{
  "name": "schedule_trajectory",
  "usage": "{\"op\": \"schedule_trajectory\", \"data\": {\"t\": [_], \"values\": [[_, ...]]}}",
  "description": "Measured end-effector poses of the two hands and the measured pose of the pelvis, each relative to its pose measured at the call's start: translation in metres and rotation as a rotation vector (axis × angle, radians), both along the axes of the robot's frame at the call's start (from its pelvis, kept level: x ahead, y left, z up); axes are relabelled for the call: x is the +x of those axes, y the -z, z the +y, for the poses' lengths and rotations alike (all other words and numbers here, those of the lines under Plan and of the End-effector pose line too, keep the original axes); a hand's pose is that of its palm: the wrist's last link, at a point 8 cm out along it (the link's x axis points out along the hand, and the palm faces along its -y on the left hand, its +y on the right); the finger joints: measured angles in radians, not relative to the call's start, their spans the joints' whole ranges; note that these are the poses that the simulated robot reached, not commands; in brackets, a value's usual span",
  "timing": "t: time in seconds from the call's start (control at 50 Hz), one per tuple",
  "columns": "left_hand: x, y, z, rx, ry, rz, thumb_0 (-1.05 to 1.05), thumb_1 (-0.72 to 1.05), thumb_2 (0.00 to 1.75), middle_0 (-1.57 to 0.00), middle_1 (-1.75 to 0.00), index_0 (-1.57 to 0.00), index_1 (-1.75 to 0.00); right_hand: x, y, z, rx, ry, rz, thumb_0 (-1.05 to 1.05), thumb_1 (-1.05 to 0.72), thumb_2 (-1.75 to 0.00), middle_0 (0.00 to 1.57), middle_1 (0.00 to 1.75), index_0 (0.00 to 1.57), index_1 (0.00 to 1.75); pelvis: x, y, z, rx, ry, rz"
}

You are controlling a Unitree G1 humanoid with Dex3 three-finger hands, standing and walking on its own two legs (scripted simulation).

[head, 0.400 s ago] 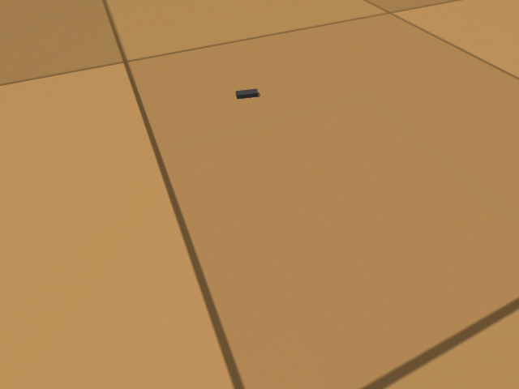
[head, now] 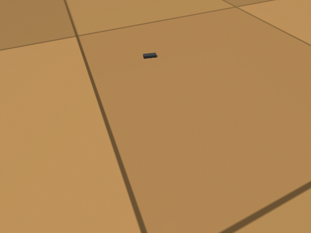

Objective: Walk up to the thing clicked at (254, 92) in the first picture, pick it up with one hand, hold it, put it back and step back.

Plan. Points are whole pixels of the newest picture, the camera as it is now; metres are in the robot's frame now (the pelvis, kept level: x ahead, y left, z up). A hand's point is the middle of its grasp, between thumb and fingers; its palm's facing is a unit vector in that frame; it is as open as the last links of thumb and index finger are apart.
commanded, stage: stand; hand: left
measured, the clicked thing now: (149, 55) +2.12 +0.10 -0.77
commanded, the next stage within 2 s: walk up in 0.72 s
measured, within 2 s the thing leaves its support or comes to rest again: neither
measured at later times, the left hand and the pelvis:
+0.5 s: hand out of the picture +0.08 +0.25 -0.16, palm faces -0.02 -0.94 -0.34, open 7.3 cm; pelvis +0.00 +0.00 +0.00, yaw +0 degrees
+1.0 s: hand out of the picture +0.08 +0.32 -0.16, palm faces +0.13 -0.93 -0.34, open 7.3 cm; pelvis +0.06 +0.03 -0.01, yaw +6 degrees
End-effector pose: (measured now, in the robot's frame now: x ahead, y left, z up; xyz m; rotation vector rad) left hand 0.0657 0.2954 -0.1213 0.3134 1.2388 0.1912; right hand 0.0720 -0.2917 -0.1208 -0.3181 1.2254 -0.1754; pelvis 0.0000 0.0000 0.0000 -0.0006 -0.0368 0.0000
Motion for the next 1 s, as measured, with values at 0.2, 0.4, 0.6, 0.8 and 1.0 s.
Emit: {"op": "schedule_trajectory", "data": {"t": [0.2,0.4,0.6,0.8,1.0], "values": [[0.0,0.0,0.001,0.002,-0.006,0.005,0.0,0.91,0.9,-0.2,-0.3,-0.21,-0.3,0.005,0.0,0.0,0.0,-0.004,-0.004,0.01,-0.9,-0.9,0.21,0.3,0.2,0.3,0.003,0.0,0.0,0.0,-0.002,-0.001],[0.004,-0.001,0.0,0.0,-0.002,-0.005,0.0,0.91,0.9,-0.2,-0.3,-0.21,-0.3,0.009,-0.002,0.0,-0.004,-0.005,-0.014,0.01,-0.9,-0.9,0.21,0.3,0.2,0.3,0.004,0.0,0.0,0.0,0.0,-0.002],[0.005,-0.001,0.001,-0.001,-0.005,-0.004,0.0,0.91,0.9,-0.2,-0.3,-0.21,-0.3,0.006,-0.002,-0.001,-0.006,-0.005,-0.007,0.01,-0.9,-0.9,0.21,0.3,0.2,0.3,0.005,-0.001,0.001,0.0,-0.002,-0.002],[0.008,-0.003,0.01,-0.023,-0.021,-0.054,0.0,0.91,0.9,-0.2,-0.3,-0.21,-0.3,0.006,-0.004,-0.007,0.002,-0.02,-0.025,0.01,-0.9,-0.9,0.21,0.3,0.2,0.3,0.012,0.003,0.0,-0.004,-0.018,0.019],[0.0,0.003,0.069,0.01,-0.139,-0.085,0.0,0.91,0.9,-0.2,-0.3,-0.21,-0.3,0.088,-0.025,-0.008,-0.089,-0.144,-0.061,0.01,-0.9,-0.9,0.21,0.3,0.2,0.3,0.06,0.014,0.026,-0.024,-0.101,0.003]]}}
